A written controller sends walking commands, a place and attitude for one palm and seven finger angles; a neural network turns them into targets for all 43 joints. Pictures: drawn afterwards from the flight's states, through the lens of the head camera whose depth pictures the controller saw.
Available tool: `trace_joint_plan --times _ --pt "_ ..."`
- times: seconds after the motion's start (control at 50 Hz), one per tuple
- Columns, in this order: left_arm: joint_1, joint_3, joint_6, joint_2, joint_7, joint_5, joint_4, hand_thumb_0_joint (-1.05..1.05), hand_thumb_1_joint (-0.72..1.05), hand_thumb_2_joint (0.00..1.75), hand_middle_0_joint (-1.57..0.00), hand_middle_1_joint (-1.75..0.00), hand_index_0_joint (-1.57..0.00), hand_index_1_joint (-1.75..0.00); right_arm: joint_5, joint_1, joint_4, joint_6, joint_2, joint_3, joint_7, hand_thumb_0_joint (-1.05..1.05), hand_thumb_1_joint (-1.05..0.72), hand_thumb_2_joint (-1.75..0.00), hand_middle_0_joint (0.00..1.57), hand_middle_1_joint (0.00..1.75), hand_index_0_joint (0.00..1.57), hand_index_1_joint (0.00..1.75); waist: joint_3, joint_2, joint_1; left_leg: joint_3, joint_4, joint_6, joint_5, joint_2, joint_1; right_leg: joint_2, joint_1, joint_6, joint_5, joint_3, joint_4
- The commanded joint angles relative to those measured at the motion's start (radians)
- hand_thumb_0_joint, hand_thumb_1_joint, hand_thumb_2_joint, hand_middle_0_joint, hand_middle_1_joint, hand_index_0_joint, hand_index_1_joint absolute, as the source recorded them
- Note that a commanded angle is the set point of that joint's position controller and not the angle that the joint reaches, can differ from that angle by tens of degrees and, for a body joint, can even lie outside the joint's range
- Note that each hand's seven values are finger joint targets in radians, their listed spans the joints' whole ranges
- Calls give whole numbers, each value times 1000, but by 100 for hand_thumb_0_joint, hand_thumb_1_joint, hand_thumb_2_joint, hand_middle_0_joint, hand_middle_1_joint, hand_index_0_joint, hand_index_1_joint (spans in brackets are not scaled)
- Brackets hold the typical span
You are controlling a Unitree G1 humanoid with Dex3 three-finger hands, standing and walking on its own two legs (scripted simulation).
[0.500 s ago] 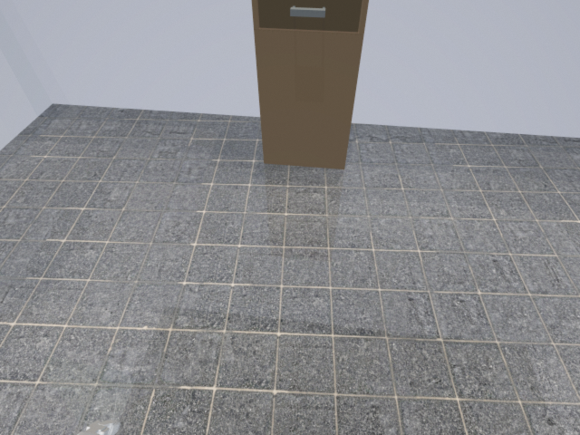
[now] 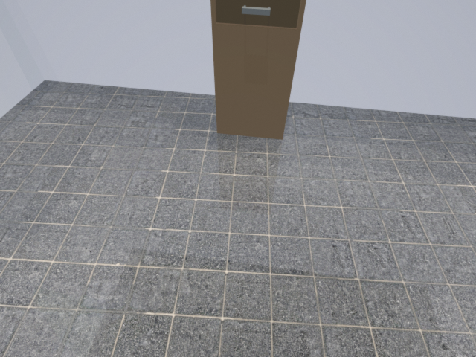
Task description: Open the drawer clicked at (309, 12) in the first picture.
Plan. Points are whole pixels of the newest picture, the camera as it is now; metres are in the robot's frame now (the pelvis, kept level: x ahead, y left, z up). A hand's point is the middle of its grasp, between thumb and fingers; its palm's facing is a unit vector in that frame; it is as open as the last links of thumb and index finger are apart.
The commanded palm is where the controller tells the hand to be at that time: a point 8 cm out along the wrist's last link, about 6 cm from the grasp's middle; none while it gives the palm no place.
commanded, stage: stand and wait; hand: left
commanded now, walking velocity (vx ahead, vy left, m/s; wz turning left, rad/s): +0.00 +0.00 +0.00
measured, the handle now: (256, 9) +1.54 +0.00 +0.01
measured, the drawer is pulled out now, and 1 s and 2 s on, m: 0.00 0.00 0.00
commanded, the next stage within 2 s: look at it before walking up in 0.32 s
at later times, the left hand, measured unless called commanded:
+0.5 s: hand out of the picture +0.07 +0.25 -0.15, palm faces -0.04 -0.94 -0.34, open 7.4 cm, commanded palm none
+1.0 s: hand out of the picture +0.07 +0.25 -0.15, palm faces -0.04 -0.94 -0.34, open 7.4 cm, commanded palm none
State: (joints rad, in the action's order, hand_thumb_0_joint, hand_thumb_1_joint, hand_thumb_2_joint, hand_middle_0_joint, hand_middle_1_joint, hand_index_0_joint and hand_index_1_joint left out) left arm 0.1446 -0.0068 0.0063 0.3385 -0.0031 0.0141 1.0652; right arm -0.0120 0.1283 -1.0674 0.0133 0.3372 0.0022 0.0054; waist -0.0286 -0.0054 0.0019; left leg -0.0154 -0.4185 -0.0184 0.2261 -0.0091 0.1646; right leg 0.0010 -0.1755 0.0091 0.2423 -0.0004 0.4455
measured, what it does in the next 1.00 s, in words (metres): stands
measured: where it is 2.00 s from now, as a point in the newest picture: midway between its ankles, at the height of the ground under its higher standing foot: (241, 348)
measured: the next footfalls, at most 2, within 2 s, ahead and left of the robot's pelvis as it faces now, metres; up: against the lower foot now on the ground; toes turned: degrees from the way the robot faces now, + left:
left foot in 1.80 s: +0.39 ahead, +0.09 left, +0.00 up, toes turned -1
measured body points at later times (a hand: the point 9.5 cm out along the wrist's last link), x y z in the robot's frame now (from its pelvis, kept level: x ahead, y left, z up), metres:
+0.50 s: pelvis -0.01 +0.00 +0.00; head -0.01 +0.00 +0.45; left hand +0.07 +0.30 -0.13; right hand +0.07 -0.29 -0.13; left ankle +0.00 +0.13 -0.74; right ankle +0.00 -0.11 -0.74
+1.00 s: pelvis +0.00 +0.01 +0.00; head +0.00 +0.00 +0.45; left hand +0.07 +0.30 -0.13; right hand +0.07 -0.29 -0.13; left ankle +0.00 +0.13 -0.74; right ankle +0.00 -0.11 -0.74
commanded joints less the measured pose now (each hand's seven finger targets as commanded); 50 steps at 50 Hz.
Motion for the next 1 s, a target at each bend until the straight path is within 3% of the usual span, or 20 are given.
trace_joint_plan --times 0.0,0.22,0.98 --pt "-53 43 -31 207 13 -5 -65 0 90 90 -20 -30 -20 -30 0 -56 58 24 200 -41 12 0 -90 -90 20 30 20 30 84 -4 0 -81 61 49 -156 -102 -23 -120 19 32 -144 111 -92" --pt "-48 39 -28 210 11 -4 -44 0 90 90 -20 -30 -20 -30 1 -48 30 23 208 -37 9 0 -90 -90 20 30 20 30 50 2 1 -89 93 49 -98 -104 -9 -116 -1 28 -67 117 -117" --pt "-40 37 -32 208 13 -2 -36 0 90 90 -20 -30 -20 -30 6 -53 18 23 209 -34 8 0 -90 -90 20 30 20 30 60 0 2 -90 108 46 -159 -110 -44 -121 26 23 -147 111 -132"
